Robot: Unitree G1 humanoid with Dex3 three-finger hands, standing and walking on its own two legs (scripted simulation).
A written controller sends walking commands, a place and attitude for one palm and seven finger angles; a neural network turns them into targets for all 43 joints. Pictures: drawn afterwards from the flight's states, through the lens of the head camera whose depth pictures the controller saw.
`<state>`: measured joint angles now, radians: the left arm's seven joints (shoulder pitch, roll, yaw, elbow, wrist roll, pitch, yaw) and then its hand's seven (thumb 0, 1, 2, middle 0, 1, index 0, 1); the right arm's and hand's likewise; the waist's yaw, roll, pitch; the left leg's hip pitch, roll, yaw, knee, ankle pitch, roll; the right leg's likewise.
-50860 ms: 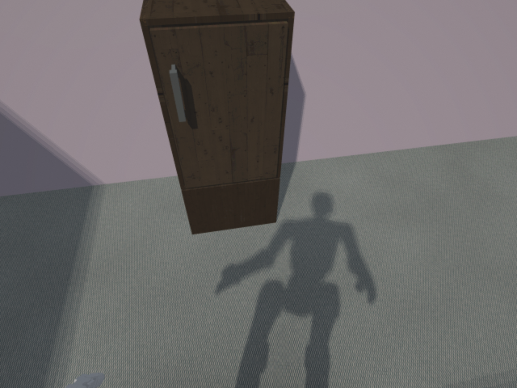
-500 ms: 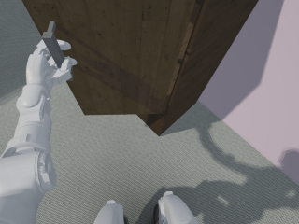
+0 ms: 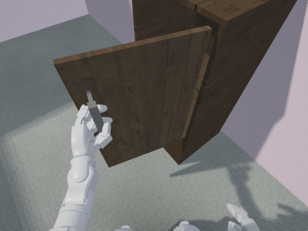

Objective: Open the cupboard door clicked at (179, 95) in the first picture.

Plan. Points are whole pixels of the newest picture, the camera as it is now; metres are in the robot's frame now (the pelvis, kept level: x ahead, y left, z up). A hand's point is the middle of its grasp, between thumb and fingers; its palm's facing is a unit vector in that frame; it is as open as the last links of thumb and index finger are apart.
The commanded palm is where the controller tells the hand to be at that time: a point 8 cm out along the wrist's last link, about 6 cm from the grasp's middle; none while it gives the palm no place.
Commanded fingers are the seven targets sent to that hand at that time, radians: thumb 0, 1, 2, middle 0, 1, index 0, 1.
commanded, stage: pull the door open along its arc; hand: left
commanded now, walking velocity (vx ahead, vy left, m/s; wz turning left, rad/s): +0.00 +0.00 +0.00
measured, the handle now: (97, 117) +0.40 +0.16 +0.05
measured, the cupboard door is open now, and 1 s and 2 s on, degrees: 74 97 99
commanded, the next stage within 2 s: open thumb and fingers to let go in 0.48 s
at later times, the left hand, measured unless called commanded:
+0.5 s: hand (140, 166) +0.26 +0.04 +0.05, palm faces +0.34 -0.94 +0.00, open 6.0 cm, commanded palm +0.20 +0.08 +0.05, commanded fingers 0.00 0.90 0.90 -0.40 -1.35 -0.40 -1.35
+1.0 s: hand (138, 170) +0.26 +0.05 +0.05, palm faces +0.36 -0.93 -0.01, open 10.5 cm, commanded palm +0.21 +0.08 +0.05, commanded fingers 0.00 -0.50 0.30 -0.30 -1.20 -0.30 -1.20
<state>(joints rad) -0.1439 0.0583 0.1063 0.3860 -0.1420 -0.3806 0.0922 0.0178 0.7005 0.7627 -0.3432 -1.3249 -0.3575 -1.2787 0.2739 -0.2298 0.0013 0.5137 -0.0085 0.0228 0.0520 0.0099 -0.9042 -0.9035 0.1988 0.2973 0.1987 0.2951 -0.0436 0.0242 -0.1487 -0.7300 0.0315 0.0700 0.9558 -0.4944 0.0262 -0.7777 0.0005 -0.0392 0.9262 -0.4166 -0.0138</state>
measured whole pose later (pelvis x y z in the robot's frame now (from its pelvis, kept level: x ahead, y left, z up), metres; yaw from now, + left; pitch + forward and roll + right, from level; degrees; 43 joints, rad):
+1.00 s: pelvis -0.01 -0.04 -0.01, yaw +5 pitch +11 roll +1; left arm 0.19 -0.08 -0.26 0.10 0.08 -0.31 0.51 0.01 0.01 0.51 -0.34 -1.25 -0.35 -1.25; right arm 0.20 -0.19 0.01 0.55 -0.07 -0.05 0.02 0.01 -0.90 -0.90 0.20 0.30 0.20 0.30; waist 0.00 0.04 -0.13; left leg -0.70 0.02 -0.01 0.99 -0.48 -0.03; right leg -0.73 -0.02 -0.12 0.99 -0.46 -0.07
